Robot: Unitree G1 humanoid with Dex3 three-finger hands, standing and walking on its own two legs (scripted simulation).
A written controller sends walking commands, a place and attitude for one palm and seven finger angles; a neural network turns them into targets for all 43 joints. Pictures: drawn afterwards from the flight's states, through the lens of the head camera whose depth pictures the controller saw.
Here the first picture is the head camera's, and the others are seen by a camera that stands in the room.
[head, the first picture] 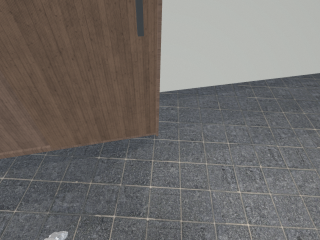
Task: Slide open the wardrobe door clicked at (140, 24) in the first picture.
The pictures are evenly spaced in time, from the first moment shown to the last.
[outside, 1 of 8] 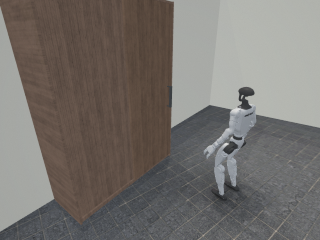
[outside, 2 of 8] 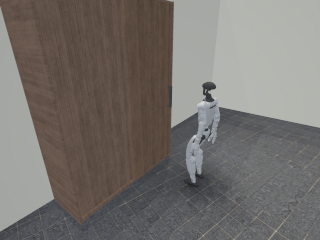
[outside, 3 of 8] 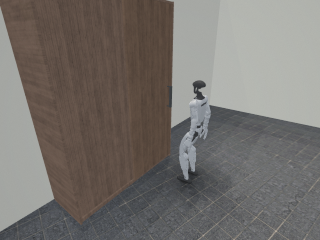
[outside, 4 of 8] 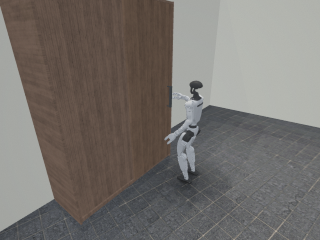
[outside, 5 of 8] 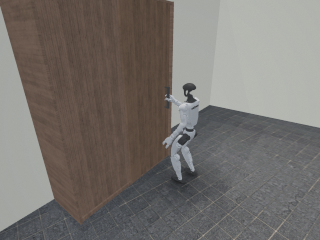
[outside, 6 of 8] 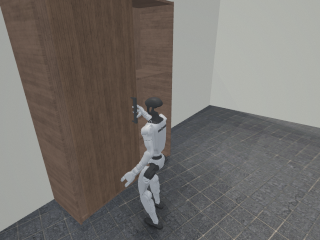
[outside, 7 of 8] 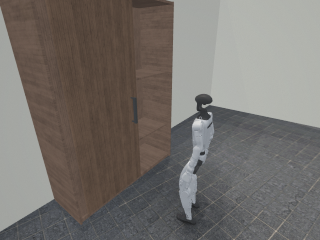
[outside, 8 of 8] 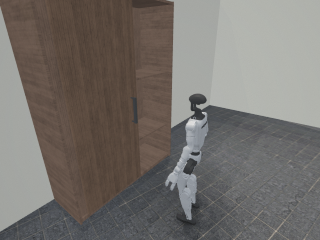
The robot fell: no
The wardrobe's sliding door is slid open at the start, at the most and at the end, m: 0.00 0.68 0.67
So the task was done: yes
